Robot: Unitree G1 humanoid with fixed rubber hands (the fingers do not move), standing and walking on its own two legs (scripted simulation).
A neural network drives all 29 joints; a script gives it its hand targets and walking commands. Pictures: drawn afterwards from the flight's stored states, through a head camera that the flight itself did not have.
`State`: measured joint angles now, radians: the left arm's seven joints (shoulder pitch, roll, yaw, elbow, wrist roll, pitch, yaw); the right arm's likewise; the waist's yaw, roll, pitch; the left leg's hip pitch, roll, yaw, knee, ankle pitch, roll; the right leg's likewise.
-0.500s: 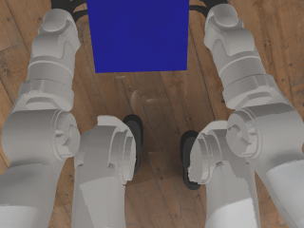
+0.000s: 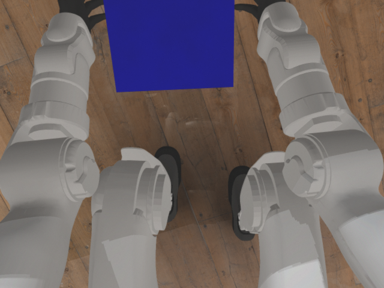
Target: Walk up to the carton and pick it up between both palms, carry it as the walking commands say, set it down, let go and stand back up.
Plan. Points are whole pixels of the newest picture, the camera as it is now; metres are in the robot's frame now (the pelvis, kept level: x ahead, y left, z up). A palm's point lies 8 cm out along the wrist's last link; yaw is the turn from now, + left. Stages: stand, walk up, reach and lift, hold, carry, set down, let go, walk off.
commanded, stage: set down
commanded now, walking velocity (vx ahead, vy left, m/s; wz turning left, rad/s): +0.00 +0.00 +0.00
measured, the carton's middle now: (173, 12) +0.56 +0.10 -0.25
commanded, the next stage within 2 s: none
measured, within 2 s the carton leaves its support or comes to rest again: rests again in 0.38 s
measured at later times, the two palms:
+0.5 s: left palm (77, 15) +0.52 +0.24 -0.17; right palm (269, 4) +0.55 -0.06 -0.17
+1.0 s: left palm (81, 24) +0.51 +0.24 -0.18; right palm (274, 10) +0.54 -0.07 -0.18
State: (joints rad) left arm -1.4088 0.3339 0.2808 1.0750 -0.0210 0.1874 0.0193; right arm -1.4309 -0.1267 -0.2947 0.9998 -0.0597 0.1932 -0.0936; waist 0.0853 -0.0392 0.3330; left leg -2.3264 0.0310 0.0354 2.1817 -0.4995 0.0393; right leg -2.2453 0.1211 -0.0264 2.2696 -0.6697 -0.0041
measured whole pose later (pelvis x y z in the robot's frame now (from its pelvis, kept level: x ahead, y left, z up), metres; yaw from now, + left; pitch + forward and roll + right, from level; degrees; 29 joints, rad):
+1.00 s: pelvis +0.00 +0.00 +0.00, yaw +0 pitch +36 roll +0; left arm -1.42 0.35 0.27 1.20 -0.07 0.04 0.02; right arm -1.43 -0.19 -0.17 1.07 -0.01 0.09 -0.09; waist 0.08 -0.02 0.38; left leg -2.31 0.02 0.03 2.20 -0.52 0.03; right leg -2.22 0.12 -0.03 2.29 -0.69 0.00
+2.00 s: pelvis +0.00 +0.00 +0.09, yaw +1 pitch +43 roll -1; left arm -1.21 0.35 0.29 0.93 -0.10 0.14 0.03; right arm -1.25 -0.25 -0.15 0.87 0.09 0.18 -0.14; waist 0.07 -0.03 0.09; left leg -2.16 -0.01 0.01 1.88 -0.47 0.02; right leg -2.07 0.09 -0.02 1.95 -0.63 0.00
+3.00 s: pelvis +0.05 +0.02 +0.32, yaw +1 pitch +43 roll -2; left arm -0.92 0.25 0.37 0.82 0.09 0.09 -0.07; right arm -0.93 -0.16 -0.26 0.79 -0.08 0.12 -0.05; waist 0.05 -0.01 -0.05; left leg -1.46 -0.03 -0.02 0.96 -0.24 0.03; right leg -1.38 0.07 0.03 0.99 -0.35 0.01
